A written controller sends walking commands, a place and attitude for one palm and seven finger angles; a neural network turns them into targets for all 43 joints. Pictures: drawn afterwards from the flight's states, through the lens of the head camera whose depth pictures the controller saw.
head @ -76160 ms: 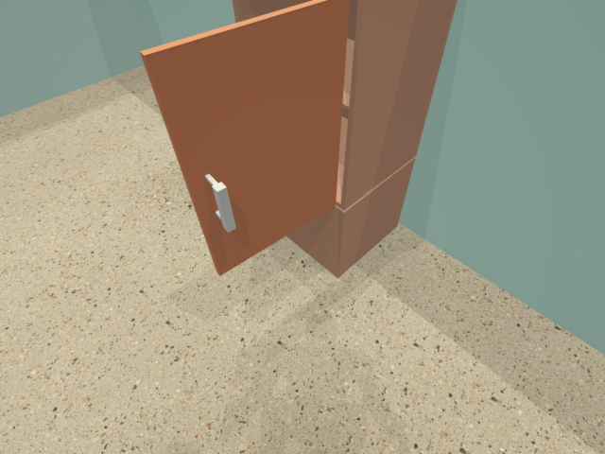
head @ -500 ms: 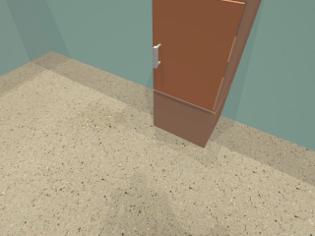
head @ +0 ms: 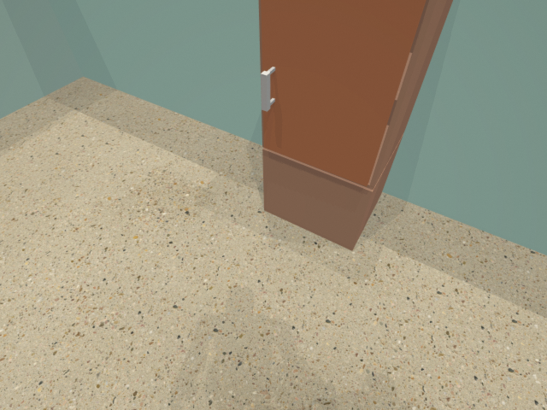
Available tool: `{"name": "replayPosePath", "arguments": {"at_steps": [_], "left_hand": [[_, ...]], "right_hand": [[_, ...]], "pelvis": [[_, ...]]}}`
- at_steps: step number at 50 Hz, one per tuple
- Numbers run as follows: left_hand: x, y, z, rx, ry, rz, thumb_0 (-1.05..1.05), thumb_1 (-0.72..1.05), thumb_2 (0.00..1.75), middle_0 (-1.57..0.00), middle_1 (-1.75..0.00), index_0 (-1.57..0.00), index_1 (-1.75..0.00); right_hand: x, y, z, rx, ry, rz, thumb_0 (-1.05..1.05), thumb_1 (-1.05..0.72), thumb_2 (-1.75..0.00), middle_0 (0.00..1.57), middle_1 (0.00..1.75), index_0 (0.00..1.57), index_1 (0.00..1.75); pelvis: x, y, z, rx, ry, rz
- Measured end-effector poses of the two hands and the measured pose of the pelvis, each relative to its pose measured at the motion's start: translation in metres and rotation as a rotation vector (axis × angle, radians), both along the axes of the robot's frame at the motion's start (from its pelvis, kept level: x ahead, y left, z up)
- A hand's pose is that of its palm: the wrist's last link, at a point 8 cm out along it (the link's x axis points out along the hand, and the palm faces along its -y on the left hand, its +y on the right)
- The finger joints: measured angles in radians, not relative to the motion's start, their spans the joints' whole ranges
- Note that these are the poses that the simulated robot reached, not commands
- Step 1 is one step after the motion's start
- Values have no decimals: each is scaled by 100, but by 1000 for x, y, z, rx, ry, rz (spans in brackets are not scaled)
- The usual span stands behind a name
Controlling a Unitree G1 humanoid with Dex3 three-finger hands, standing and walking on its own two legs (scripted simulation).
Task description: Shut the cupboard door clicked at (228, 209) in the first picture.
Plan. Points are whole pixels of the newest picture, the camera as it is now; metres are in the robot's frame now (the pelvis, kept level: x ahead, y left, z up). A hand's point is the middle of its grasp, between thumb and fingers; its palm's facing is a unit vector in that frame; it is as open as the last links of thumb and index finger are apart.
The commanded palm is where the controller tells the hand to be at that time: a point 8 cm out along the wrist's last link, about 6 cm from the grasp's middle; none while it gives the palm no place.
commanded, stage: look to check the result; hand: left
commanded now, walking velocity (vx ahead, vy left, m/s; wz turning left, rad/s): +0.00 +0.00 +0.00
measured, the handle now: (269, 88) +1.03 +0.07 -0.08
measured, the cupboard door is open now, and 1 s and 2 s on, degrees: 0 0 0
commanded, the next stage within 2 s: stand and wait in 0.36 s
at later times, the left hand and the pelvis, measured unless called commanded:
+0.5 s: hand out of the picture +0.06 +0.20 -0.16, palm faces +0.02 -0.96 -0.27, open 7.4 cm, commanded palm none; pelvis +0.03 -0.02 +0.00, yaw +1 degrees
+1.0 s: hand out of the picture +0.08 +0.19 -0.16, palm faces +0.02 -0.96 -0.29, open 7.4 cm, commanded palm none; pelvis +0.05 -0.03 +0.00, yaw +1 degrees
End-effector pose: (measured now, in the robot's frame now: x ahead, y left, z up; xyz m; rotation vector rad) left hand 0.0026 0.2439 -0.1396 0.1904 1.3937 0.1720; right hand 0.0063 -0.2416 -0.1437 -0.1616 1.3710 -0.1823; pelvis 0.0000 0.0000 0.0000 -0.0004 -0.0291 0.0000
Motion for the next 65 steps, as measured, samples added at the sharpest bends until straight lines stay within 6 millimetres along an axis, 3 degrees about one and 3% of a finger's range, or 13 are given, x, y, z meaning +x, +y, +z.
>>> {"name": "replayPosePath", "arguments": {"at_steps": [14,23,38,65], "left_hand": [[28,4,6,28,-35,-1,0,91,90,-20,-30,-20,-30],[51,2,9,35,-68,-11,0,91,90,-20,-30,-20,-30],[70,0,12,52,-77,-11,0,90,90,-20,-30,-20,-30],[73,-10,10,43,-61,-3,0,90,90,-20,-30,-20,-30]], "right_hand": [[51,-25,7,-37,-64,47,0,-91,-90,20,30,20,30],[71,-36,10,-50,-82,64,0,-91,-90,20,30,20,30],[82,-47,10,-56,-63,71,0,-91,-90,20,30,20,30],[87,-51,9,-55,-51,64,0,-91,-90,20,30,20,30]], "pelvis": [[16,-9,2,0,-3,8],[25,-15,3,1,2,14],[39,-23,4,2,6,19],[50,-29,3,3,4,17]]}}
